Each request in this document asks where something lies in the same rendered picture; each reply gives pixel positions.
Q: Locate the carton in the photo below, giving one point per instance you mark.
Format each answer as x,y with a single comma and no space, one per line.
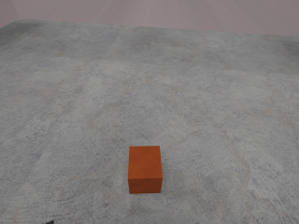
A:
145,173

